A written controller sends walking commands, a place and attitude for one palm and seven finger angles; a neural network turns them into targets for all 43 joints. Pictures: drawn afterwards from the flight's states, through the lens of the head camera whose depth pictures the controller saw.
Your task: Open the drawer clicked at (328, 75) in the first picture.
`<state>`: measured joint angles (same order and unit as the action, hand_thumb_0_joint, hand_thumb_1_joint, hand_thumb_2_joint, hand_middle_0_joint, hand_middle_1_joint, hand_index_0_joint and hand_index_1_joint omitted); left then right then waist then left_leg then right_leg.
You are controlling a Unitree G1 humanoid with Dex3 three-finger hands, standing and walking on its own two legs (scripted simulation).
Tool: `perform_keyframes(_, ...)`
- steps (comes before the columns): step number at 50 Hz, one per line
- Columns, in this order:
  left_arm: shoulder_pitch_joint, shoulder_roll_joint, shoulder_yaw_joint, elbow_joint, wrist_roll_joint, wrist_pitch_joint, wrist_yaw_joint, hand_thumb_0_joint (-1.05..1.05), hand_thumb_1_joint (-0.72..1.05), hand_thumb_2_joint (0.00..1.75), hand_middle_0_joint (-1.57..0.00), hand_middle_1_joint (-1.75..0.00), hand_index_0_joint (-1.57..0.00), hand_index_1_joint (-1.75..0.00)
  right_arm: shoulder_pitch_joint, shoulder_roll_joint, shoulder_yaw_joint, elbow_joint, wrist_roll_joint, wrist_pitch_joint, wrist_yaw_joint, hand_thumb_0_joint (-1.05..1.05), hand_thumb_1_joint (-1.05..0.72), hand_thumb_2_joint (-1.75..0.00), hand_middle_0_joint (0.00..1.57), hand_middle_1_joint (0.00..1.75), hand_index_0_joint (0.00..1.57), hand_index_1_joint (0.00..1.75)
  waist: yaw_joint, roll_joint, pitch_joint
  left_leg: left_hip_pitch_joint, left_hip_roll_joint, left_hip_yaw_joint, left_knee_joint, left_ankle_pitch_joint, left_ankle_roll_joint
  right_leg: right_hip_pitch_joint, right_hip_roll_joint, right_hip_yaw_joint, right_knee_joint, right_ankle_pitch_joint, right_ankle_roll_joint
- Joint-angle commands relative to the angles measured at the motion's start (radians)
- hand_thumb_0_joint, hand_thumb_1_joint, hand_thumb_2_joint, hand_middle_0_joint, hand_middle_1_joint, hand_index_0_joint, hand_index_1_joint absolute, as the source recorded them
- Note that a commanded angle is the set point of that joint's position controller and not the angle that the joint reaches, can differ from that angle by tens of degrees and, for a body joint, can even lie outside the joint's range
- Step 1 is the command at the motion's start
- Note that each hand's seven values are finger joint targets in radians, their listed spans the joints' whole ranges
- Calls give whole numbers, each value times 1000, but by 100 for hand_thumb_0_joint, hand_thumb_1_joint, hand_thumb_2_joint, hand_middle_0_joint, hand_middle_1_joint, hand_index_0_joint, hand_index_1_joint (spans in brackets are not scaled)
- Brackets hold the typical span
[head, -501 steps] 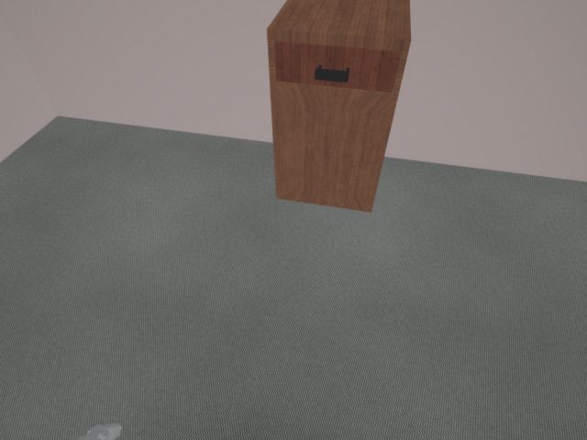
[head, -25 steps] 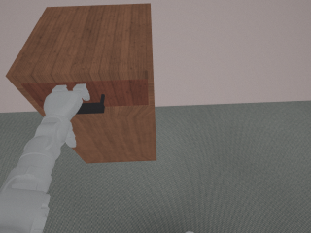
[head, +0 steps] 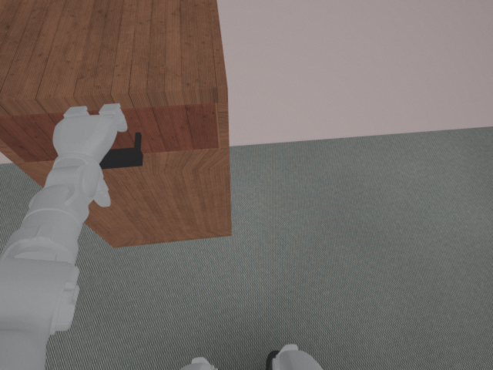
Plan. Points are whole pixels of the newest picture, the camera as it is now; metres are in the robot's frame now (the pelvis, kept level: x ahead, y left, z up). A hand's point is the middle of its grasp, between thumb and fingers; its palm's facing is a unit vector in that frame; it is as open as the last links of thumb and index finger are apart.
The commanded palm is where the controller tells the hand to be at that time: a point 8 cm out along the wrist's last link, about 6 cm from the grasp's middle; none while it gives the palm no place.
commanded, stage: move the hooked fingers above the handle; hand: left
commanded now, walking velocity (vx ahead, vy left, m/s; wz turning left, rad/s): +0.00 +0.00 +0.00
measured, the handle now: (112, 149) +0.54 +0.25 -0.05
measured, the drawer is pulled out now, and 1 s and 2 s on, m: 0.00 0.00 0.00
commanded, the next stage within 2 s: lower the fingers behind the handle in 0.72 s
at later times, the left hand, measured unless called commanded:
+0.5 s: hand (105, 154) +0.48 +0.23 +0.01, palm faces -0.08 -0.04 -1.00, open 13.8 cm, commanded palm +0.47 +0.23 +0.07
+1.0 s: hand (105, 161) +0.47 +0.23 +0.00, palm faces -0.11 -0.03 -0.99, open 13.8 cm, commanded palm +0.47 +0.23 +0.05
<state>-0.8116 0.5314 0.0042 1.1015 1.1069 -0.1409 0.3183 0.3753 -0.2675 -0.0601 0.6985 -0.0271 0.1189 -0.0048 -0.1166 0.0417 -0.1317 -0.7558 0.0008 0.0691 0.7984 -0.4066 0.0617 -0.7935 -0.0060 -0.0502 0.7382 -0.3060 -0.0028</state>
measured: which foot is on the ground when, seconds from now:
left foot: down 0.00-1.00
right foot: down 0.00-1.00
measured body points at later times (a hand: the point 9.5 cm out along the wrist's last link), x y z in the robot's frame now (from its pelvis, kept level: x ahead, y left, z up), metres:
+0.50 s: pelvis +0.01 +0.00 +0.00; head +0.12 +0.00 +0.44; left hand +0.48 +0.23 +0.07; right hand +0.02 -0.27 -0.13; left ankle -0.03 +0.08 -0.70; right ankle +0.02 -0.12 -0.70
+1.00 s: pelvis +0.01 -0.01 +0.00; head +0.12 -0.01 +0.44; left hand +0.47 +0.23 +0.06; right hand +0.02 -0.29 -0.13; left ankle -0.03 +0.08 -0.70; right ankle +0.02 -0.12 -0.70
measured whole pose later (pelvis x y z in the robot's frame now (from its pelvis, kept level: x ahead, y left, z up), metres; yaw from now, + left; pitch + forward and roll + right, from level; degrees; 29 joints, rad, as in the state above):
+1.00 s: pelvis +0.01 -0.01 +0.00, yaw +0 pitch +21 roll -1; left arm -0.77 0.53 0.01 1.09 1.10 -0.15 0.34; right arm 0.34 -0.27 -0.06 0.69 -0.03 0.13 -0.01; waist -0.11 0.04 -0.14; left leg -0.75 0.01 0.05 0.80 -0.41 0.04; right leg -0.79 0.01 -0.06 0.74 -0.32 -0.02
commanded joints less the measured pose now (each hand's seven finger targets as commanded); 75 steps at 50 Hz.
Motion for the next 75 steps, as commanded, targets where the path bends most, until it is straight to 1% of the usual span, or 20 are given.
perform_keyframes(1,-444,285,83,-153,-5,3,49,0,-50,30,-30,-120,-30,-120,157,-182,-53,-45,-10,-5,-12,0,-90,-90,20,30,20,30,-18,48,-442,259,0,-88,-37,509,-25,182,53,19,-13,278,-40)
perform_keyframes(4,-398,282,100,-173,-9,11,53,0,-50,30,-30,-120,-30,-120,157,-181,-55,-55,-15,3,-4,0,-90,-90,20,30,20,30,7,78,-487,290,6,-93,-27,595,-33,196,55,14,0,311,-42)
perform_keyframes(10,-402,266,91,-246,-10,19,55,0,-50,30,-30,-120,-30,-120,159,-178,-61,-55,-12,15,0,0,-90,-90,20,30,20,30,6,86,-519,357,27,-107,-31,675,-41,199,56,10,-9,325,-35)
perform_keyframes(13,-387,215,59,-246,-17,22,56,0,-50,30,-30,-120,-30,-120,150,-171,-62,-51,-10,16,3,0,-90,-90,20,30,20,30,-1,85,-473,365,31,-110,-42,655,-43,182,58,4,-25,297,-36)
perform_keyframes(15,-398,226,62,-223,-18,29,60,0,-50,30,-30,-120,-30,-120,147,-174,-59,-43,-8,19,0,0,-90,-90,20,30,20,30,-14,53,-436,339,28,-105,-50,617,-36,186,57,6,-32,293,-35)
perform_keyframes(19,-424,191,40,-257,-20,26,62,0,-50,30,-30,-120,-30,-120,141,-166,-62,-43,-11,14,1,0,-90,-90,20,30,20,30,-13,86,-456,376,28,-103,-52,656,-39,192,54,6,-38,310,-39)
perform_keyframes(20,-399,223,65,-253,-19,27,62,0,-50,30,-30,-120,-30,-120,145,-168,-61,-43,-9,16,0,0,-90,-90,20,30,20,30,-2,73,-478,377,26,-103,-50,664,-38,214,55,10,-34,322,-37)
perform_keyframes(22,-389,172,24,-231,-22,33,57,0,-50,30,-30,-120,-30,-120,134,-160,-59,-47,-6,15,1,0,-90,-90,20,30,20,30,-11,64,-433,350,21,-93,-60,621,-35,214,54,6,-44,315,-38)
perform_keyframes(26,-352,228,61,-177,-21,46,54,0,-50,30,-30,-120,-30,-120,123,-169,-49,-54,-1,18,-2,0,-90,-90,20,30,20,30,-1,-1,-389,259,3,-68,-75,512,-18,271,50,19,-53,324,-38)
perform_keyframes(32,-375,255,76,-255,-13,9,52,0,-50,30,-30,-120,-30,-120,114,-161,-52,-71,-5,10,-10,0,-90,-90,20,30,20,30,8,60,-471,300,-1,-66,-61,560,-20,294,46,30,-39,363,-38)
perform_keyframes(37,-337,236,63,-219,-19,12,56,0,-50,30,-30,-120,-30,-120,108,-165,-53,-68,0,10,-9,0,-90,-90,20,30,20,30,1,23,-410,251,-6,-54,-67,503,-15,294,45,32,-52,357,-35)
perform_keyframes(40,-370,245,65,-244,-18,2,58,0,-50,30,-30,-120,-30,-120,114,-165,-56,-63,-1,8,-11,0,-90,-90,20,30,20,30,-5,35,-452,272,-8,-59,-64,505,-14,303,44,37,-51,360,-35)
perform_keyframes(41,-396,222,43,-245,-20,0,59,0,-50,30,-30,-120,-30,-120,114,-162,-59,-58,-1,6,-13,0,-90,-90,20,30,20,30,-23,24,-436,270,-8,-54,-63,482,-12,293,44,37,-58,351,-32)
perform_keyframes(42,-367,255,74,-223,-16,-1,59,0,-50,30,-30,-120,-30,-120,117,-166,-57,-54,-1,6,-14,0,-90,-90,20,30,20,30,-7,14,-428,249,-11,-56,-63,472,-12,297,43,37,-53,343,-34)
perform_keyframes(44,-371,214,43,-190,-23,1,58,0,-50,30,-30,-120,-30,-120,115,-163,-55,-49,-1,4,-14,0,-90,-90,20,30,20,30,-25,6,-389,228,-12,-53,-61,453,-10,276,42,37,-59,339,-35)
perform_keyframes(48,-366,280,82,-188,-9,-10,63,0,-50,30,-30,-120,-30,-120,117,-169,-49,-52,-4,2,-15,0,-90,-90,20,30,20,30,-7,30,-422,187,-19,-51,-44,430,-11,280,41,43,-32,334,-36)
perform_keyframes(56,-389,315,104,-167,1,-17,86,0,-50,30,-30,-120,-30,-120,129,-176,-47,-49,-12,-2,-14,0,-90,-90,20,30,20,30,-18,41,-466,143,-18,-53,5,400,-9,227,44,44,9,305,-32)
perform_keyframes(61,-405,274,82,-163,3,-16,96,0,-50,30,-30,-120,-30,-120,145,-175,-51,-38,-17,-7,-10,0,-90,-90,20,30,20,30,-29,63,-484,165,-10,-69,32,429,-14,165,50,31,33,288,-34)
perform_keyframes(74,-416,282,96,-139,12,5,112,0,-50,30,-30,-120,-30,-120,154,-183,-45,-26,-27,-3,-3,0,-90,-90,20,30,20,30,-32,81,-495,156,6,-98,76,472,-23,67,54,11,86,256,-38)
perform_keyframes(75,-422,246,66,-132,19,9,116,0,-50,30,-30,-120,-30,-120,160,-179,-48,-26,-26,-4,-1,0,-90,-90,20,30,20,30,-43,86,-500,165,8,-102,81,471,-24,48,56,9,88,247,-36)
